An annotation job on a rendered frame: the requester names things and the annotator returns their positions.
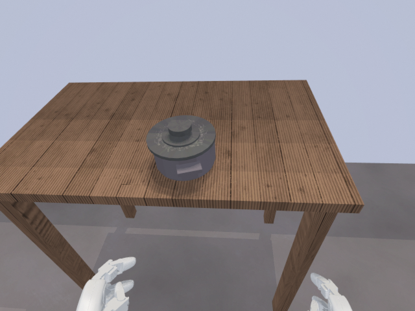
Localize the knob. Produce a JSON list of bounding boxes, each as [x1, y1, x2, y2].
[[168, 118, 192, 137]]

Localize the lid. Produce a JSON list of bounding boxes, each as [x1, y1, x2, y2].
[[146, 115, 216, 161]]

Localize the right robot hand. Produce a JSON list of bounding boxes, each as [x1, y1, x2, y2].
[[310, 273, 353, 311]]

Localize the left robot hand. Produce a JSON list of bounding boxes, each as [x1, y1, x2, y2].
[[76, 257, 136, 311]]

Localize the pot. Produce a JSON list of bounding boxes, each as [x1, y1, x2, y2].
[[154, 143, 215, 181]]

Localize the table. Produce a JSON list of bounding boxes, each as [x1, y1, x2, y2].
[[0, 80, 364, 311]]

